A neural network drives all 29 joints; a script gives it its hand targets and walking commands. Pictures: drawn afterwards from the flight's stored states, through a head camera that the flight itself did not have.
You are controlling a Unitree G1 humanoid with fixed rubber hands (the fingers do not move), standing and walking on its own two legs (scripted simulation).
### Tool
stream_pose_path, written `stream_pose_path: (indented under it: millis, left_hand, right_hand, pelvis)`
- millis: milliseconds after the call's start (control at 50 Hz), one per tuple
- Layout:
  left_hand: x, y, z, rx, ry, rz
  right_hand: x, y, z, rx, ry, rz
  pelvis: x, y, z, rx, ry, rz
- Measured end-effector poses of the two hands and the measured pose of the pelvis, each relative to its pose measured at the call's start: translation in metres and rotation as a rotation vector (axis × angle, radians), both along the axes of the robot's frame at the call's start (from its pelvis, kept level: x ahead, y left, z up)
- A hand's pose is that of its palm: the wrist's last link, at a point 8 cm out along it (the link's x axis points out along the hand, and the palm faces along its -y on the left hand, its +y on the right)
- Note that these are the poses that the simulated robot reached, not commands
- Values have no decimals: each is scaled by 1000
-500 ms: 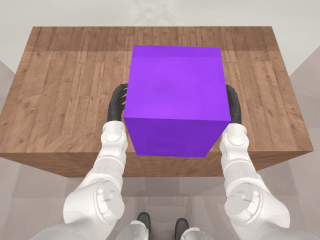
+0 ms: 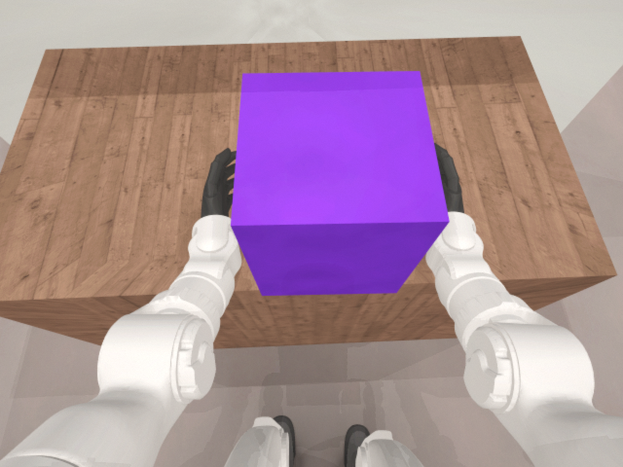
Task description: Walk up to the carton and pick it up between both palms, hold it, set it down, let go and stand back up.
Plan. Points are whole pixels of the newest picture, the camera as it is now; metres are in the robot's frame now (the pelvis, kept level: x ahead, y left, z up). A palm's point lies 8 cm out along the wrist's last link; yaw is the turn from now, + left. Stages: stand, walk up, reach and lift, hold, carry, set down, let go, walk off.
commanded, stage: set down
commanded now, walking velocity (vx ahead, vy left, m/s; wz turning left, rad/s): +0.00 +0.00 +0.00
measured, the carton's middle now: (330, 198) +0.45 +0.02 -0.01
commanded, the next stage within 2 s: none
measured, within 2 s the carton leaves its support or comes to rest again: neither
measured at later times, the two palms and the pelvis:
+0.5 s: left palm (182, 195) +0.43 +0.22 +0.00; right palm (485, 180) +0.47 -0.18 +0.02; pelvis -0.01 +0.00 -0.02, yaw +0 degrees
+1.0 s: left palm (134, 116) +0.44 +0.22 +0.15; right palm (541, 95) +0.48 -0.18 +0.16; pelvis +0.00 -0.01 +0.03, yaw +1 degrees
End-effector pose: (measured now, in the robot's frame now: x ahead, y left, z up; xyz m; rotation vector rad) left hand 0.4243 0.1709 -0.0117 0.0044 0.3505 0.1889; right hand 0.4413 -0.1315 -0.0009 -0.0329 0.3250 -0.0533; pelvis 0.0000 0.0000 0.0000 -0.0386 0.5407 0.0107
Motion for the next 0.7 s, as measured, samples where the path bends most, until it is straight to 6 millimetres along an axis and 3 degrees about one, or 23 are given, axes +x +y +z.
stream_pose_path:
  millis: [120, 420, 560, 700]
  left_hand:
    - [6, 9, 4, 43, -2, -27]
    - [1, 45, 2, 48, -35, 28]
    - [16, 43, 31, 27, -87, -8]
    - [23, 38, 75, 37, -91, -38]
  right_hand:
    - [9, -5, -3, 12, -13, 1]
    - [22, -48, 4, -4, -55, -12]
    - [35, -48, 33, 3, -89, 28]
    - [41, -43, 72, 29, -98, 34]
  pelvis:
    - [-4, 3, -13, -12, 15, 0]
    - [-12, -2, -25, 0, 41, 7]
    - [-10, -6, -21, -3, 42, 7]
    - [-6, -6, -3, -2, -15, 10]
